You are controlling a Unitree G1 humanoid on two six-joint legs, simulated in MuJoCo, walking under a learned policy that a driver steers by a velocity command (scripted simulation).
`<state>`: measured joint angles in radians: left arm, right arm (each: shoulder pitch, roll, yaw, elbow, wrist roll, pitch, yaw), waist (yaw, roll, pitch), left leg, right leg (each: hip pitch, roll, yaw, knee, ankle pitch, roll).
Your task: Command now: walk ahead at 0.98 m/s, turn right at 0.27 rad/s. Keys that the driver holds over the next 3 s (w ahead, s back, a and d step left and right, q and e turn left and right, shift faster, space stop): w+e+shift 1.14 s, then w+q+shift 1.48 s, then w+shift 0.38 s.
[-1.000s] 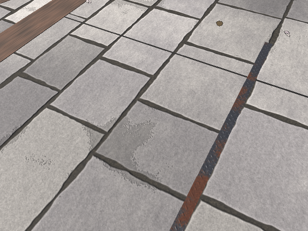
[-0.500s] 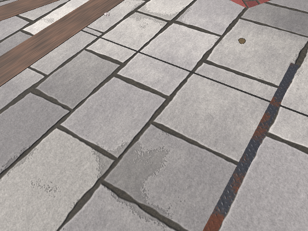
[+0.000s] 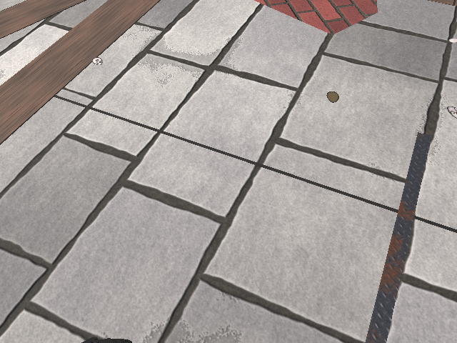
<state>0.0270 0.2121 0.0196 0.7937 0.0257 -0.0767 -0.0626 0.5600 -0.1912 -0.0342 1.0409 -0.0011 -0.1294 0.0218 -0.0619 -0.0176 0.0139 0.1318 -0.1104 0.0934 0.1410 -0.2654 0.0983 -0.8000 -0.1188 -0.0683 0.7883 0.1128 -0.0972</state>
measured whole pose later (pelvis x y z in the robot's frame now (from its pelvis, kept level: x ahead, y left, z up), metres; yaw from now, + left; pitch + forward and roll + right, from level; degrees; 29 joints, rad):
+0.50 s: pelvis +0.49 -0.05 +0.00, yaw -21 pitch +3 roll +1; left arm 0.50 0.27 0.08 0.94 -0.01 -0.09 -0.02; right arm -0.08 -0.23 0.03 0.62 -0.04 -0.09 0.03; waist 0.14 0.00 0.03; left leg -0.71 0.10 -0.06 0.62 0.06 -0.02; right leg 0.10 0.15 0.22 0.24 -0.35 -0.15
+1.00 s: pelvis +0.90 -0.22 -0.03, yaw -49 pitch +1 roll +2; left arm -0.09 0.30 0.01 0.60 0.03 -0.02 -0.09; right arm 0.54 -0.26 -0.04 0.93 -0.03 -0.09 -0.01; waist -0.07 -0.04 0.05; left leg 0.26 0.02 0.34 0.30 -0.45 -0.08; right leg -0.69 0.01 -0.16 0.76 -0.07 -0.20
